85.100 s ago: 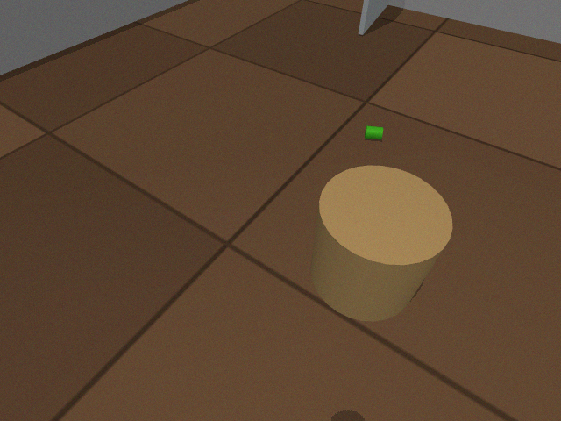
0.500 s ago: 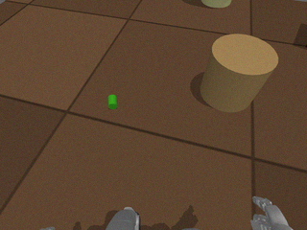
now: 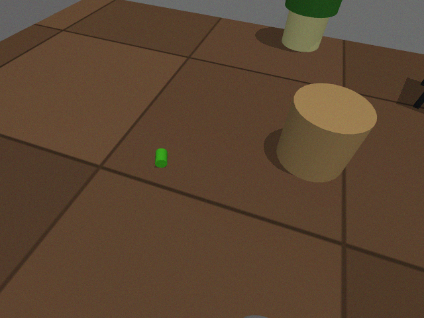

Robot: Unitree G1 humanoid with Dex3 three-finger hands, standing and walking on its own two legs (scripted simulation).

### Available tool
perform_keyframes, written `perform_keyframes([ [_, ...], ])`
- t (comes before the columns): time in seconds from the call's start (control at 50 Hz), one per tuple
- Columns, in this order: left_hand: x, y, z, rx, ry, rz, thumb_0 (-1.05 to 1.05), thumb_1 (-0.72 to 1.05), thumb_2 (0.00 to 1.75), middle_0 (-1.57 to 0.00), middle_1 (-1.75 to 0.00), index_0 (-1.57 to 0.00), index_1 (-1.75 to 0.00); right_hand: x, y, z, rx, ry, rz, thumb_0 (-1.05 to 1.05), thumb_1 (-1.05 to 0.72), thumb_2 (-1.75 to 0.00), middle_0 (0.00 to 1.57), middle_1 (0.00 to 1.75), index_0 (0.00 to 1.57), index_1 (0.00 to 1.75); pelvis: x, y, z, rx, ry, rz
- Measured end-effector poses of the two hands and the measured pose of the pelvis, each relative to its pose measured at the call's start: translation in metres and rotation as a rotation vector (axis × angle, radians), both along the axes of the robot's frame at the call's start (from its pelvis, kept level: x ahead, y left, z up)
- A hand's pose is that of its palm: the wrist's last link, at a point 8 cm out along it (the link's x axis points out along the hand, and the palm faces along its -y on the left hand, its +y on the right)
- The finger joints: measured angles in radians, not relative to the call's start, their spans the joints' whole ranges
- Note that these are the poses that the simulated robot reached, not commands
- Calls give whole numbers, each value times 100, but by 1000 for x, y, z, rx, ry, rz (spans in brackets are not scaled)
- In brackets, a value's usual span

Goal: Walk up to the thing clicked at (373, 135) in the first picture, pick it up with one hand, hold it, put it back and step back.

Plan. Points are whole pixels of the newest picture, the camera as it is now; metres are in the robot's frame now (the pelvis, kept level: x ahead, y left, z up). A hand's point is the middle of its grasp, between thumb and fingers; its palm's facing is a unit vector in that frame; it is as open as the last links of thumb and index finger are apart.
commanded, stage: step back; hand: left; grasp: from above
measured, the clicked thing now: (161, 157) +1.09 +0.29 -0.73
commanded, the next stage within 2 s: stand in 0.62 s
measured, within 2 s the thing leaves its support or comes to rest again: neither
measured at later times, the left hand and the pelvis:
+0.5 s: hand out of the picture +0.14 +0.26 -0.15, palm faces +0.01 -0.92 -0.38, open 7.4 cm; pelvis +0.05 -0.01 -0.01, yaw +0 degrees
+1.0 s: hand out of the picture +0.15 +0.24 -0.14, palm faces -0.03 -0.94 -0.33, open 7.4 cm; pelvis +0.05 -0.01 +0.01, yaw +0 degrees
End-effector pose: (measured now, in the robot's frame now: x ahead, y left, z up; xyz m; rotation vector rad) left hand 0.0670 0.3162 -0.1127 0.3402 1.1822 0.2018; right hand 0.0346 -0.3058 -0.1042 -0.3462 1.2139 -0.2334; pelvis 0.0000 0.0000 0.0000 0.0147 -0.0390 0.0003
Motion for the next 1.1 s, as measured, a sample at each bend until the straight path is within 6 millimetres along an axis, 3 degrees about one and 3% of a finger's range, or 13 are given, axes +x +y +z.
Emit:
perform_keyframes([
  [0.08,17,-11,0,-7,-18,-19,1,91,90,-21,-30,-20,-30,9,-11,1,-7,-12,-4,0,-90,-90,20,30,21,30,6,-8,-1,-3,-2,-4],
  [0.2,35,-33,-1,18,-58,-16,1,91,90,-21,-30,-20,-30,35,-30,-21,8,-3,-14,0,-90,-90,20,30,20,30,18,-24,-11,-37,-13,2],
  [0.32,44,-39,6,19,-67,2,1,91,90,-21,-30,-20,-30,60,-23,-26,41,7,22,0,-91,-90,20,30,20,30,29,-23,-8,-11,5,15],
  [0.46,60,-17,-1,21,-44,21,1,91,90,-21,-30,-20,-30,72,-4,-26,34,27,24,0,-91,-90,20,30,20,30,41,-9,-9,11,10,8],
  [0.62,79,-8,-2,16,-34,14,1,91,90,-21,-30,-20,-30,93,8,-18,41,24,11,0,-91,-90,20,30,21,30,55,-3,-4,-16,18,4],
  [0.82,85,-22,2,-25,-12,0,1,91,90,-21,-30,-20,-30,127,11,-3,49,-64,27,0,-91,-90,20,30,20,30,60,-3,6,-13,6,3],
  [0.94,80,-32,3,-38,-3,-7,1,91,90,-21,-30,-20,-30,129,7,2,53,-77,30,0,-91,-90,20,30,20,30,57,-6,10,-12,1,2],
  [1.1,64,-36,6,-29,21,-1,1,91,90,-21,-30,-20,-30,109,0,-1,60,-38,17,0,-91,-90,20,30,20,30,51,-13,12,-12,0,3],
])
